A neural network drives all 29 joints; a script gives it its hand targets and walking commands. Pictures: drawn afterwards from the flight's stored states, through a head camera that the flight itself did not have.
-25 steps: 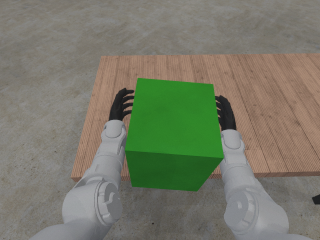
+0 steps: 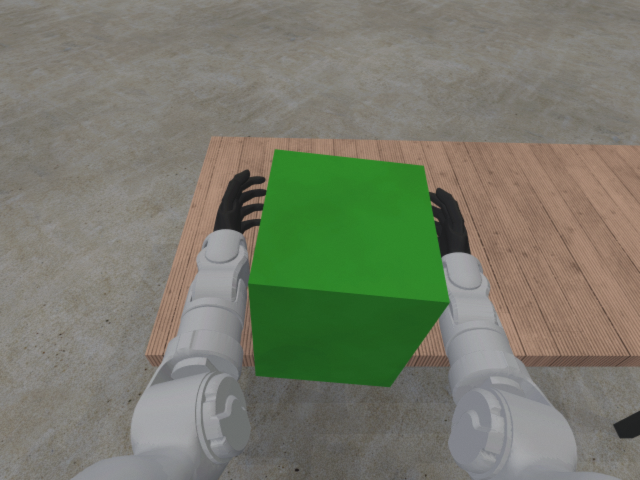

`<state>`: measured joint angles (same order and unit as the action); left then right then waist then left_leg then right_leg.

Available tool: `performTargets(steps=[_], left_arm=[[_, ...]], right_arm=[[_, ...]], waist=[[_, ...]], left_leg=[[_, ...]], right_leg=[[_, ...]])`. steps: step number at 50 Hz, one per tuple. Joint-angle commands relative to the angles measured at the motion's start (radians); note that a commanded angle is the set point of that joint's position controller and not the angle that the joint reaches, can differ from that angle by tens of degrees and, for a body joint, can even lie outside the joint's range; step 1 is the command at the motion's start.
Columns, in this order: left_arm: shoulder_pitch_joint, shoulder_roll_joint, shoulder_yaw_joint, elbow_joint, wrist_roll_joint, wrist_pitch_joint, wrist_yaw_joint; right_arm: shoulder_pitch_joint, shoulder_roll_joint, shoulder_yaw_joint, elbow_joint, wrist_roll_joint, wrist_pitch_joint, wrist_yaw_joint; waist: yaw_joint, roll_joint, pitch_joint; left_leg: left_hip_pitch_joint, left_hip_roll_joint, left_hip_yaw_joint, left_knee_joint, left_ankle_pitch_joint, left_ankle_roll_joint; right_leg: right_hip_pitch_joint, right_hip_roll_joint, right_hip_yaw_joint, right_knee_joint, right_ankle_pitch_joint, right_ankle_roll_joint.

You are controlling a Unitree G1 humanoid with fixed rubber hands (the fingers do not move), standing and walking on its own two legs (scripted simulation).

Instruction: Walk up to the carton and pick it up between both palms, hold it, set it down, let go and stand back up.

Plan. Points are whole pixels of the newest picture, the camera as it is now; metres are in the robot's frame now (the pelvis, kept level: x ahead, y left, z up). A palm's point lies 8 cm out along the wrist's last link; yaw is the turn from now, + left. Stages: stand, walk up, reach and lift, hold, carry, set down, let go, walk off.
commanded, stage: reach and lift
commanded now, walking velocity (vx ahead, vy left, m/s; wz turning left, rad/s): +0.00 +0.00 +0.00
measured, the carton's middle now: (335, 275) +0.37 +0.01 +0.04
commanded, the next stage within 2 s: hold in 1.92 s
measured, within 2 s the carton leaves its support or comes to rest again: neither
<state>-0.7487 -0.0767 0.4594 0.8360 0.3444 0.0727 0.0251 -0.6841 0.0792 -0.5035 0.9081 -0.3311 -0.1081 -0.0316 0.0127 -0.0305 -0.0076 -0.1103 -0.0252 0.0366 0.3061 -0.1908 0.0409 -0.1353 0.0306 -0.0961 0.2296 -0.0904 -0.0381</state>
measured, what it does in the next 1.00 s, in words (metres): stands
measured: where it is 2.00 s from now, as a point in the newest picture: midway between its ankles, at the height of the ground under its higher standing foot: outside the picture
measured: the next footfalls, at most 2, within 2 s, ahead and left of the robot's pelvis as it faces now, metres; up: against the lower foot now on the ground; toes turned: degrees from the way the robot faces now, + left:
none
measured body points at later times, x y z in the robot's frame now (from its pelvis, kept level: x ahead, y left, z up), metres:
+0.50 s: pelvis +0.00 +0.00 +0.00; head -0.02 +0.03 +0.45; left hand +0.39 +0.15 +0.13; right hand +0.38 -0.15 +0.11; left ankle -0.02 +0.09 -0.75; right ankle +0.02 -0.09 -0.75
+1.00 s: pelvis -0.02 +0.00 +0.00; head -0.06 +0.03 +0.44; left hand +0.37 +0.15 +0.17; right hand +0.36 -0.14 +0.14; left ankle -0.02 +0.09 -0.75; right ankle +0.02 -0.09 -0.75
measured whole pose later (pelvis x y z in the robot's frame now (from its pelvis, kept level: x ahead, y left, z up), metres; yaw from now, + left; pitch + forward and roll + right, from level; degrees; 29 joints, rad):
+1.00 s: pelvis -0.02 +0.00 +0.00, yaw +1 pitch -10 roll -1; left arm -0.65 -0.09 0.31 0.27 0.35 0.57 0.00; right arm -0.61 0.01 -0.13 0.64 0.04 0.15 -0.13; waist -0.06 -0.05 0.08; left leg 0.03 -0.03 0.02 0.33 -0.20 0.05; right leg 0.02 0.02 -0.11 0.25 -0.10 -0.03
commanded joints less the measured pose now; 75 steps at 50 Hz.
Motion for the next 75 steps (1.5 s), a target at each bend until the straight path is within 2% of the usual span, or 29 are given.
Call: performTargets(steps=[1, 11, 18, 25, 29, 33, 39, 44, 50, 58, 68, 75], left_arm=[[-0.506, -0.496, -0.295, -0.069, -0.014, 0.033, -0.116], [-0.42, -0.535, -0.426, -0.214, -0.057, 0.108, -0.112], [-0.378, -0.573, -0.566, -0.367, -0.113, 0.169, -0.093], [-0.351, -0.553, -0.582, -0.452, -0.117, 0.293, -0.119], [-0.367, -0.537, -0.556, -0.469, -0.097, 0.354, -0.143], [-0.386, -0.528, -0.538, -0.491, -0.084, 0.396, -0.156], [-0.404, -0.527, -0.556, -0.545, -0.092, 0.437, -0.156], [-0.399, -0.522, -0.565, -0.564, -0.096, 0.471, -0.152], [-0.387, -0.514, -0.573, -0.602, -0.098, 0.51, -0.152], [-0.388, -0.486, -0.549, -0.641, -0.073, 0.555, -0.166], [-0.373, -0.471, -0.576, -0.708, -0.085, 0.573, -0.177], [-0.369, -0.46, -0.581, -0.73, -0.088, 0.582, -0.183]], right_arm=[[-0.633, 0.472, 0.307, -0.131, 0.02, -0.079, 0.099], [-0.605, 0.442, 0.437, -0.211, 0.131, -0.075, 0.071], [-0.618, 0.435, 0.579, -0.353, 0.24, -0.049, 0.041], [-0.62, 0.436, 0.667, -0.45, 0.325, 0.054, 0.003], [-0.627, 0.43, 0.658, -0.459, 0.342, 0.101, -0.005], [-0.638, 0.422, 0.639, -0.464, 0.351, 0.127, -0.006], [-0.667, 0.412, 0.638, -0.506, 0.367, 0.137, -0.006], [-0.69, 0.404, 0.65, -0.535, 0.378, 0.149, -0.009], [-0.705, 0.408, 0.688, -0.581, 0.407, 0.172, -0.02], [-0.697, 0.404, 0.7, -0.586, 0.427, 0.204, -0.031], [-0.684, 0.411, 0.744, -0.649, 0.459, 0.21, -0.055], [-0.678, 0.413, 0.767, -0.677, 0.467, 0.223, -0.065]], waist=[[-0.013, 0.03, -0.393], [-0.034, 0.043, -0.407], [-0.049, 0.045, -0.469], [-0.056, 0.012, -0.348], [-0.063, 0.014, -0.278], [-0.073, 0.029, -0.251], [-0.086, 0.041, -0.275], [-0.089, 0.029, -0.266], [-0.086, 0.016, -0.272], [-0.086, 0.029, -0.231], [-0.106, 0.027, -0.286], [-0.108, 0.013, -0.266]], left_leg=[[-0.06, 0.045, 0.031, -0.053, 0.209, -0.061], [0.037, 0.048, 0.006, 0.002, 0.398, -0.081], [0.111, 0.047, -0.027, 0.047, 0.51, -0.091], [0.051, 0.027, -0.034, -0.005, 0.318, -0.056], [0.033, 0.02, -0.028, -0.038, 0.202, -0.041], [0.047, 0.019, -0.024, -0.047, 0.156, -0.039], [0.11, 0.027, -0.026, -0.033, 0.18, -0.049], [0.127, 0.034, -0.028, -0.03, 0.177, -0.048], [0.135, 0.035, -0.026, -0.027, 0.19, -0.042], [0.11, 0.029, -0.017, -0.041, 0.15, -0.035], [0.137, 0.018, -0.022, -0.004, 0.248, -0.041], [0.129, 0.017, -0.024, -0.008, 0.252, -0.038]], right_leg=[[0.356, -0.037, 0.008, 0.061, 0.235, 0.048], [0.348, -0.015, -0.004, 0.068, 0.32, 0.045], [0.337, 0.0, 0.001, 0.067, 0.365, 0.043], [0.393, -0.018, 0.023, 0.059, 0.31, 0.065], [0.384, -0.028, 0.021, 0.045, 0.22, 0.069], [0.358, -0.03, 0.011, 0.035, 0.149, 0.065], [0.307, -0.019, -0.01, 0.027, 0.096, 0.054], [0.282, -0.012, -0.017, 0.021, 0.056, 0.049], [0.301, -0.011, -0.011, 0.023, 0.077, 0.052], [0.327, -0.018, -0.003, 0.025, 0.072, 0.056], [0.38, -0.017, 0.001, 0.048, 0.212, 0.067], [0.387, -0.014, 0.002, 0.05, 0.227, 0.069]])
